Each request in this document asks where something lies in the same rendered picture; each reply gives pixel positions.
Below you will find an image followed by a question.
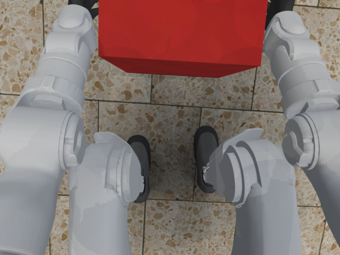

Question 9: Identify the robot left upper arm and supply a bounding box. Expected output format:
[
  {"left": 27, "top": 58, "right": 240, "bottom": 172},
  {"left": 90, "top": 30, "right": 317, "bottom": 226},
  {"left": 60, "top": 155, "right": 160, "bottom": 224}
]
[{"left": 0, "top": 106, "right": 87, "bottom": 255}]

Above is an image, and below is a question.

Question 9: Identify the right robot forearm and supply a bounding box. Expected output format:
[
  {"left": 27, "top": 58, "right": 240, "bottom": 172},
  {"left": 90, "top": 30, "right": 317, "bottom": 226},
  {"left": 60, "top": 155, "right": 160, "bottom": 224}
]
[{"left": 262, "top": 11, "right": 340, "bottom": 120}]

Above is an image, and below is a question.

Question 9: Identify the carton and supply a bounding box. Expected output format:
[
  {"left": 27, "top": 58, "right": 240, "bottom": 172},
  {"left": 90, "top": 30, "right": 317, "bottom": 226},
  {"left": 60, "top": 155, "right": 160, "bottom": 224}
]
[{"left": 98, "top": 0, "right": 268, "bottom": 78}]

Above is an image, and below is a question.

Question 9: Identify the right robot shin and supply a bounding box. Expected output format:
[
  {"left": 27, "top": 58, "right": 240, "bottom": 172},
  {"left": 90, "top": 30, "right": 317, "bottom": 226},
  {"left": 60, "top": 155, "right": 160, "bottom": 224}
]
[{"left": 202, "top": 128, "right": 295, "bottom": 197}]

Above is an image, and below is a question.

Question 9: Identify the robot right hand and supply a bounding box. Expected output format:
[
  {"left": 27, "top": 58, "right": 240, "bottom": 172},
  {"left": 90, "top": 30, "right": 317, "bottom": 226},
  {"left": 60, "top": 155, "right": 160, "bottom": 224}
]
[{"left": 265, "top": 0, "right": 295, "bottom": 31}]

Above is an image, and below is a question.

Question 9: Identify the left robot forearm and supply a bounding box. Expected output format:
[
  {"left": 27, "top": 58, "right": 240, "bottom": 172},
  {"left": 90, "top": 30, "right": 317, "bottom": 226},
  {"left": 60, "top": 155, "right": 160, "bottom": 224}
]
[{"left": 0, "top": 4, "right": 97, "bottom": 162}]

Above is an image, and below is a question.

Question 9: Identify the robot right upper arm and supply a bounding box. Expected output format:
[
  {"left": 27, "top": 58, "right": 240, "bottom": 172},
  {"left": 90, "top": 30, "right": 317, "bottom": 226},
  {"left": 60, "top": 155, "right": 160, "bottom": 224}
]
[{"left": 282, "top": 109, "right": 340, "bottom": 247}]

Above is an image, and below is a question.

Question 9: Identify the robot left hand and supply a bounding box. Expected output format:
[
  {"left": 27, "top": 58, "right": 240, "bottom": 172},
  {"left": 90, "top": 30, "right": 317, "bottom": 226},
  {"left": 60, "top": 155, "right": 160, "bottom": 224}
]
[{"left": 68, "top": 0, "right": 99, "bottom": 19}]

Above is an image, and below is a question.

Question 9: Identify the right robot thigh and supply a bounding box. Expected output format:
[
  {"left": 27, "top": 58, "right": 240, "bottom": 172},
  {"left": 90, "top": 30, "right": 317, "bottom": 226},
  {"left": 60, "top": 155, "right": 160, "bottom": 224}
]
[{"left": 218, "top": 140, "right": 302, "bottom": 255}]

